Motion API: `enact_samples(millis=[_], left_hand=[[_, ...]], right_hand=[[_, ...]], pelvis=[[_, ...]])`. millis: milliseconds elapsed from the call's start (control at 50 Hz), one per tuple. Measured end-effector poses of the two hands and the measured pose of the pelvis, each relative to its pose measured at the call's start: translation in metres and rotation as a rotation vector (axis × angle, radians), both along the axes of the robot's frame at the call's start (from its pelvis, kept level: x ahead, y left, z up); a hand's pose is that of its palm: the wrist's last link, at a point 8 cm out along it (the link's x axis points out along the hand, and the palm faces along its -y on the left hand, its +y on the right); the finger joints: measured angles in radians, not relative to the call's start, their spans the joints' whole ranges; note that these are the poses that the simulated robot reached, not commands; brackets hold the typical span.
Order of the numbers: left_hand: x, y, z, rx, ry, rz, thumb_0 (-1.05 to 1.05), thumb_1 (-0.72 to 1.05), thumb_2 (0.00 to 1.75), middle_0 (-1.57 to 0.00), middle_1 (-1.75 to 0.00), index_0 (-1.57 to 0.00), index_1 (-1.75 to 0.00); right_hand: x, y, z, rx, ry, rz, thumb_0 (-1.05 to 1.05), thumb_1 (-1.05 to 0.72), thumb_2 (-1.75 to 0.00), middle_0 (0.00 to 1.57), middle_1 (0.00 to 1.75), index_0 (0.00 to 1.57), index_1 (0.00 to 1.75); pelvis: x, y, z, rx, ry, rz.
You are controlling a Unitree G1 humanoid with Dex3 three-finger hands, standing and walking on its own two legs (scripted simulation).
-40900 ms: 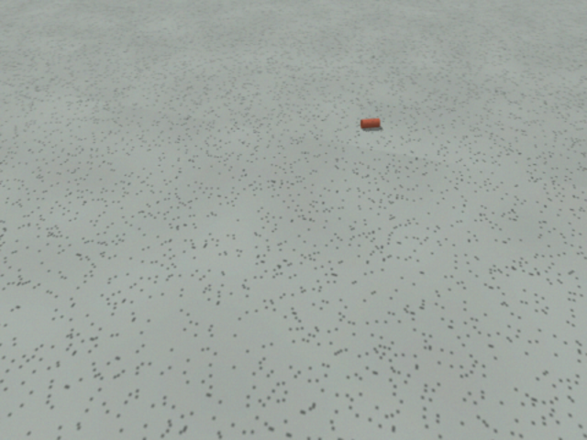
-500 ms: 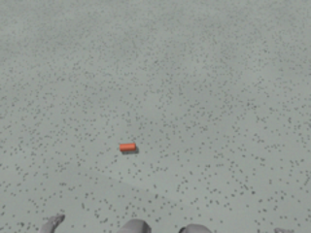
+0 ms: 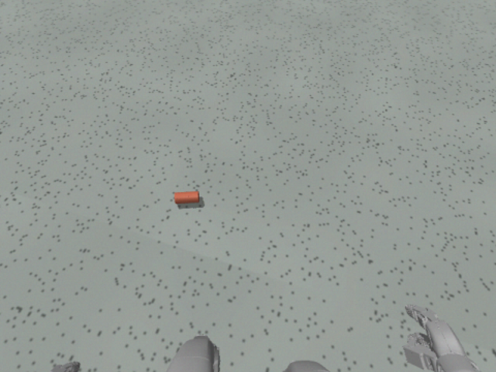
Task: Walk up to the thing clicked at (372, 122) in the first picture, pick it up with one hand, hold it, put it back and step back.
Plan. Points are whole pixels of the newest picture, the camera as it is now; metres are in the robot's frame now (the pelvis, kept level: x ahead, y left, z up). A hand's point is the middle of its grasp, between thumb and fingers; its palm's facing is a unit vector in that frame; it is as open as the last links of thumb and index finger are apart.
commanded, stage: step back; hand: left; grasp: from above
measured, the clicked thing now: (187, 197) +0.81 +0.30 -0.73
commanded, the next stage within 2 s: stand in 1.66 s
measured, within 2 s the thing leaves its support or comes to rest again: neither
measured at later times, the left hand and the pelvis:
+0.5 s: hand out of the picture -0.06 +0.25 -0.14, palm faces +0.09 -0.93 -0.37, open 7.4 cm; pelvis -0.17 -0.02 +0.01, yaw +7 degrees
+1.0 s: hand out of the picture -0.25 +0.23 -0.13, palm faces +0.10 -0.91 -0.41, open 7.4 cm; pelvis -0.27 -0.05 +0.01, yaw +6 degrees
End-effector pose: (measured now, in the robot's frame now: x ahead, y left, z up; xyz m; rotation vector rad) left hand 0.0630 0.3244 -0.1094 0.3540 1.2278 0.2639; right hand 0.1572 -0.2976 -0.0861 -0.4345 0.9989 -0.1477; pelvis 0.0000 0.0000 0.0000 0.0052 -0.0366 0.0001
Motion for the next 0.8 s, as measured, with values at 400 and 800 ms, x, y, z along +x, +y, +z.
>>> enact_samples(millis=[400, 800], left_hand=[[-0.099, -0.016, 0.015, 0.032, -0.172, 0.011, 0.01, 0.9, 0.9, -0.2, -0.3, -0.2, -0.3], [-0.306, -0.07, 0.014, -0.006, 0.038, 0.05, 0.01, 0.91, 0.9, -0.2, -0.3, -0.2, -0.3]], right_hand=[[-0.202, -0.02, -0.028, -0.009, 0.246, -0.014, 0.01, -0.91, -0.89, 0.2, 0.29, 0.2, 0.3], [-0.28, -0.061, -0.009, 0.041, 0.055, -0.035, 0.01, -0.9, -0.89, 0.2, 0.29, 0.2, 0.3]], pelvis=[[-0.14, -0.019, -0.002, 0.044, -0.014, 0.117], [-0.252, -0.057, 0.009, -0.013, -0.018, 0.022]])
